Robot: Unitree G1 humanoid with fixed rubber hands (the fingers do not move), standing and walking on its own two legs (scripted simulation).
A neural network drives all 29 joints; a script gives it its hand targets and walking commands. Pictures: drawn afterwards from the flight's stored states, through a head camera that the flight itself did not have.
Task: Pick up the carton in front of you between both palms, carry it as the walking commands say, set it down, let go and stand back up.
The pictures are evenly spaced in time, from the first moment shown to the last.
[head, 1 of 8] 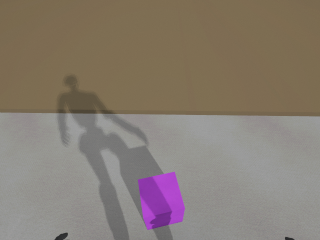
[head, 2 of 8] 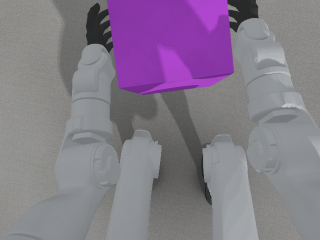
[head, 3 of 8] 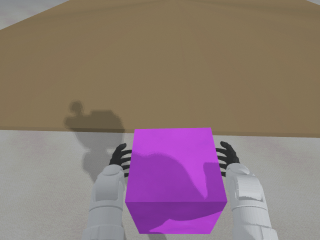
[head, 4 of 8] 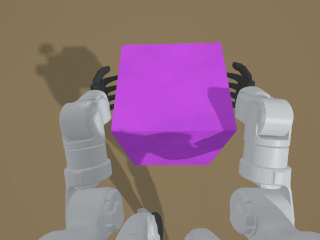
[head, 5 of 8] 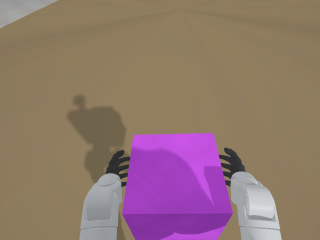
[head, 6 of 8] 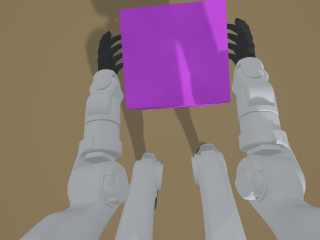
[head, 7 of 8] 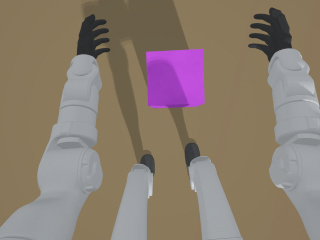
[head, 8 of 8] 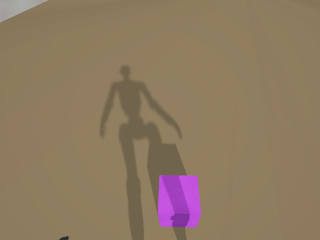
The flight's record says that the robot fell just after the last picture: no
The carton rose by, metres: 0.80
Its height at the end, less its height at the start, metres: +0.05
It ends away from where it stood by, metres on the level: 2.54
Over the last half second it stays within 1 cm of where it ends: yes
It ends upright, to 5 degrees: yes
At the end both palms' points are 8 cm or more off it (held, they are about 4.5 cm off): yes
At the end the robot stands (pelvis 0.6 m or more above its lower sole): yes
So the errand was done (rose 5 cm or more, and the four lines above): yes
